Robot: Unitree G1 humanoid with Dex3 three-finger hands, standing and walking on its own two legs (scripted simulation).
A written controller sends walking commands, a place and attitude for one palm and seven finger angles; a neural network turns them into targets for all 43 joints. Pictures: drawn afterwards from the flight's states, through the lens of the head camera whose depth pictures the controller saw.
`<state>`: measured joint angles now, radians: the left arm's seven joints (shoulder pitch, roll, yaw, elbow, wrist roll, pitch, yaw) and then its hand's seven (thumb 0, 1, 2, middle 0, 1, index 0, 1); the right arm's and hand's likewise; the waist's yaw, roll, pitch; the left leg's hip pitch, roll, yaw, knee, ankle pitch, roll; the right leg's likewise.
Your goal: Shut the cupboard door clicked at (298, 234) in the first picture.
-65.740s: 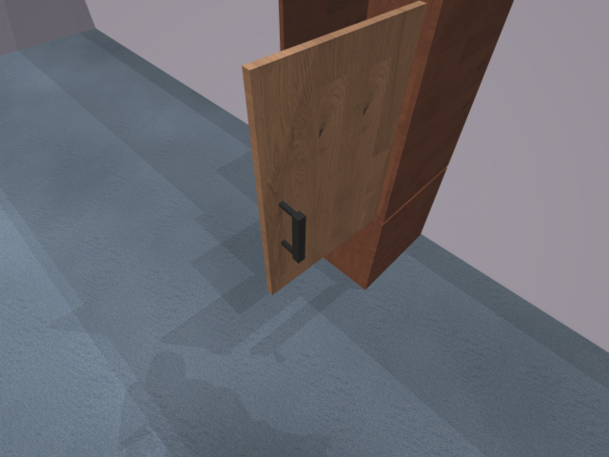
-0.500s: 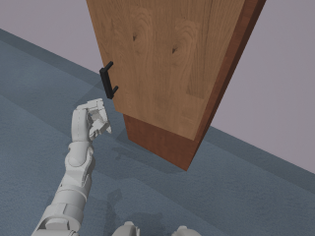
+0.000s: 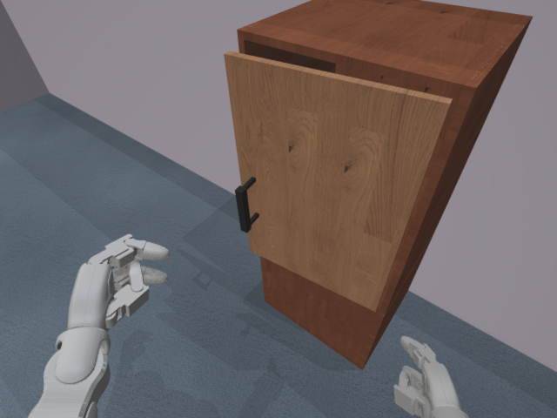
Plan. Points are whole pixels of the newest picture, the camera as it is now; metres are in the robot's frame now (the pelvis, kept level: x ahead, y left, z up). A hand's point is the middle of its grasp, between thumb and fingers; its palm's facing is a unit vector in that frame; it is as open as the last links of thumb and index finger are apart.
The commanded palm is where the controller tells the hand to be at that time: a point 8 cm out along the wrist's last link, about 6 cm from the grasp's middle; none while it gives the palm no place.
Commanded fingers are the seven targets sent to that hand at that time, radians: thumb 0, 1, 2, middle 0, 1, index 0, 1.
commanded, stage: draw the hand back to the body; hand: left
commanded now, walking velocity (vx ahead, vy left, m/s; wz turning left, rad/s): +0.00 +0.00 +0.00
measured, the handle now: (248, 205) +0.62 +0.15 -0.10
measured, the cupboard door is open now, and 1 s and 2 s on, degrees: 7 7 7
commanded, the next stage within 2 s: step back with the hand held close in 0.66 s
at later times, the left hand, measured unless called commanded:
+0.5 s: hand (46, 314) +0.18 +0.27 +0.16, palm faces +0.47 -0.79 -0.39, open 7.2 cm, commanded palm +0.13 +0.30 +0.18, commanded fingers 0.00 0.90 0.90 -0.20 -0.30 -0.20 -0.30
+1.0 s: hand (52, 310) +0.18 +0.27 +0.16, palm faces +0.42 -0.80 -0.44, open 7.4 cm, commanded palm +0.13 +0.30 +0.18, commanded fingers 0.00 0.90 0.90 -0.20 -0.30 -0.20 -0.30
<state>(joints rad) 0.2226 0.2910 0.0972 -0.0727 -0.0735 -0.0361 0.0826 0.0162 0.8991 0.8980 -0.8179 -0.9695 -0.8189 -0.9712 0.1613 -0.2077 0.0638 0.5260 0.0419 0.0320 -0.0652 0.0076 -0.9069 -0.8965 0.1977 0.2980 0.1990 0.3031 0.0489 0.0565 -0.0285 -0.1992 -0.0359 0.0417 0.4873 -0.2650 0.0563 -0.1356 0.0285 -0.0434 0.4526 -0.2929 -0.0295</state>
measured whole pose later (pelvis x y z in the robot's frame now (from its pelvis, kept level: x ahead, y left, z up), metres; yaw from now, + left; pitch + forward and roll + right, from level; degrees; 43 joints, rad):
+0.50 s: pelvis -0.01 +0.00 +0.00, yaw +0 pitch -4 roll +0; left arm 0.46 0.34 0.33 -0.34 -0.08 -0.07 0.10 0.01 0.90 0.90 -0.24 -0.34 -0.24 -0.34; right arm 0.21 -0.24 0.01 0.63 0.02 -0.06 -0.06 0.01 -0.91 -0.90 0.20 0.30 0.20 0.30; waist 0.08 0.08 -0.01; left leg -0.14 -0.04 0.03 0.43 -0.23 0.06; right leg -0.07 0.03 -0.05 0.40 -0.26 -0.03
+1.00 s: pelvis -0.02 +0.00 +0.00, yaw +0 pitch -1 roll -1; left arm 0.51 0.36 0.36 -0.36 -0.07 -0.15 0.11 0.01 0.89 0.90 -0.21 -0.30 -0.21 -0.30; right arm 0.20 -0.25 -0.01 0.62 0.02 -0.03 -0.07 0.01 -0.91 -0.90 0.20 0.30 0.20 0.30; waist 0.03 0.08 -0.03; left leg -0.24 -0.02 0.05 0.49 -0.24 0.06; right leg -0.16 0.04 -0.04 0.42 -0.24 -0.03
